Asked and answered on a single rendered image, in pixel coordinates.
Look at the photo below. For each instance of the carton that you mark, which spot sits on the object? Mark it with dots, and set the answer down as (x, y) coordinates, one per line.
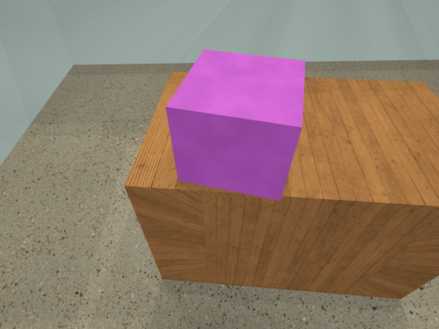
(235, 122)

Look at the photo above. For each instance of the pedestal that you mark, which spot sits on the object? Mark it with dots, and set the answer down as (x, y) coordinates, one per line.
(359, 213)

